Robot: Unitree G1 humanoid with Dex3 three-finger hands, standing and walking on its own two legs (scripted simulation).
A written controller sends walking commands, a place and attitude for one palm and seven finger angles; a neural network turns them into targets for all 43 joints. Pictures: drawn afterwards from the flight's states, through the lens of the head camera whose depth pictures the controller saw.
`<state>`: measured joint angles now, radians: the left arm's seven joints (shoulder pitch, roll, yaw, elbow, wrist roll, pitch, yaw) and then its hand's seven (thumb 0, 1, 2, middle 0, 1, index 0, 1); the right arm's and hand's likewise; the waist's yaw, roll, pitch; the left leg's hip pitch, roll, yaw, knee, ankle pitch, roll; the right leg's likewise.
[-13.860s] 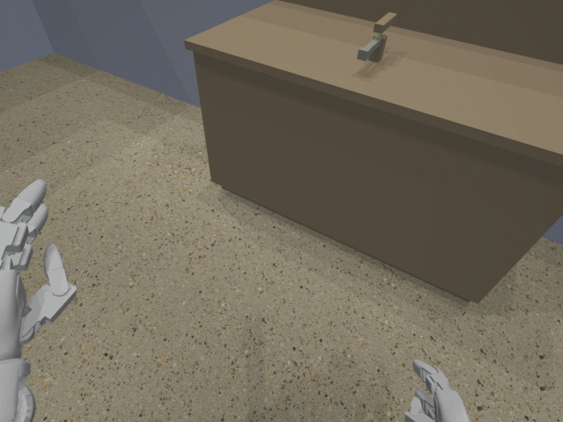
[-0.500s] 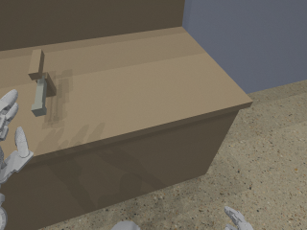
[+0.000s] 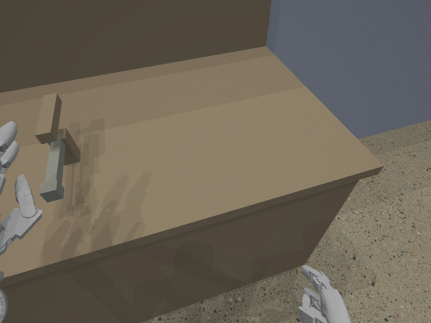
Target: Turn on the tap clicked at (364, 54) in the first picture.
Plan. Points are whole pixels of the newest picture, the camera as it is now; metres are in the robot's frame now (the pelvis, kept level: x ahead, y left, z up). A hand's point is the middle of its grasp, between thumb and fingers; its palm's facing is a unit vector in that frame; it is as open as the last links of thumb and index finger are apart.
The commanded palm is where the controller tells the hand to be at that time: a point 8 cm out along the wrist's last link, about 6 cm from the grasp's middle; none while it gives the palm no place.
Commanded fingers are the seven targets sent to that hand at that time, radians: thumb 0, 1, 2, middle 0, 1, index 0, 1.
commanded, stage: come to a stop and stand still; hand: left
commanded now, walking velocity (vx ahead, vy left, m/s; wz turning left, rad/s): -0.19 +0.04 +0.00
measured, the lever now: (52, 191) +0.31 +0.33 +0.09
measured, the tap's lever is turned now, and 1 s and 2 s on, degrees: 0 0 0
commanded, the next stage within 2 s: none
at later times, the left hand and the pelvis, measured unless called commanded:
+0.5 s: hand out of the picture +0.23 +0.30 +0.23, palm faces +0.48 -0.78 -0.40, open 7.4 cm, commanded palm +0.15 +0.30 +0.19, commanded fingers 0.00 0.90 0.90 -0.20 -0.30 -0.20 -0.30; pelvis -0.03 +0.03 +0.01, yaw -3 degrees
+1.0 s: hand out of the picture +0.19 +0.30 +0.18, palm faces +0.35 -0.87 -0.34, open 7.4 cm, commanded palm +0.13 +0.34 +0.19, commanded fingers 0.00 0.90 0.90 -0.20 -0.30 -0.20 -0.30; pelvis -0.05 +0.07 +0.00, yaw -3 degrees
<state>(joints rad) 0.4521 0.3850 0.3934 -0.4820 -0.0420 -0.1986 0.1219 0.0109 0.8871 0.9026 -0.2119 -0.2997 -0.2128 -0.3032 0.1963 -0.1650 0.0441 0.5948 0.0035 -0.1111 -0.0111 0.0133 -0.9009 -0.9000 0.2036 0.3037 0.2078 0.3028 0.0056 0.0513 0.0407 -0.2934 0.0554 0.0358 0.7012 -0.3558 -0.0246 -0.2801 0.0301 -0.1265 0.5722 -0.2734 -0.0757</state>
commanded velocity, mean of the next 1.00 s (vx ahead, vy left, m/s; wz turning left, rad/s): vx -0.03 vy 0.00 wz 0.00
